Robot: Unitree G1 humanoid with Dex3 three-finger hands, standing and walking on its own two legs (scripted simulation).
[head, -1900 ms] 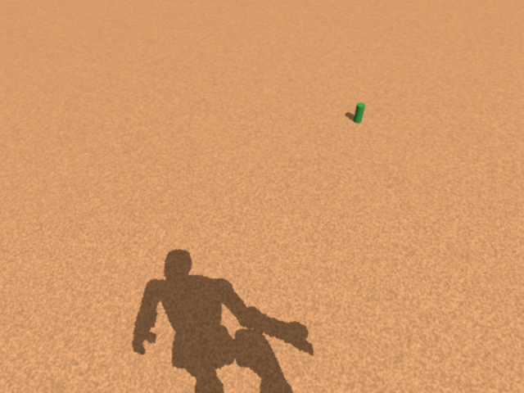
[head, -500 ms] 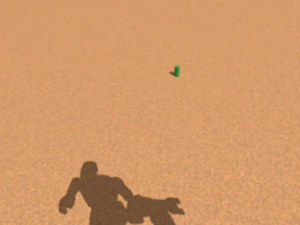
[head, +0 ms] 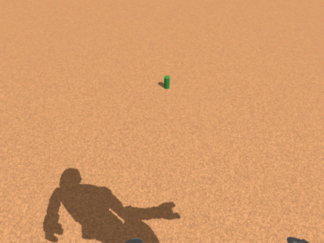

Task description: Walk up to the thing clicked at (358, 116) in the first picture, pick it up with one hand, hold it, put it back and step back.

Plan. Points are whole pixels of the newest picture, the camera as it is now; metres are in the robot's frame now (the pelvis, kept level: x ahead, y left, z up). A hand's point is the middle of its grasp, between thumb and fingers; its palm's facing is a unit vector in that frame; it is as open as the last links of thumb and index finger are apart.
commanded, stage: walk up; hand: left
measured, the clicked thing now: (166, 82) +1.57 +0.05 -0.69
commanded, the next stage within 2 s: none
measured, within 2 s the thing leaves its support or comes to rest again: neither
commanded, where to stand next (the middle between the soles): +1.21 -0.12 m, yaw -7 degrees
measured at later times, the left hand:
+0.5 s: hand (119, 143) +0.45 +0.20 -0.11, palm faces -0.15 -0.90 -0.40, open 7.4 cm
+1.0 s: hand (117, 120) +0.59 +0.24 -0.14, palm faces -0.17 -0.92 -0.36, open 7.4 cm
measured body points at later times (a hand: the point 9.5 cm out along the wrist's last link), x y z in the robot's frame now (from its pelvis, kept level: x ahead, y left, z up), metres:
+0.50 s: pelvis +0.28 -0.05 -0.01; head +0.29 -0.08 +0.44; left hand +0.46 +0.25 -0.08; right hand +0.26 -0.37 -0.14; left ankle +0.14 +0.12 -0.66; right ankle +0.36 -0.16 -0.72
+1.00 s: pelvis +0.53 -0.03 +0.01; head +0.55 -0.02 +0.46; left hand +0.60 +0.29 -0.12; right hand +0.59 -0.36 -0.08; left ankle +0.60 +0.08 -0.72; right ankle +0.41 -0.16 -0.65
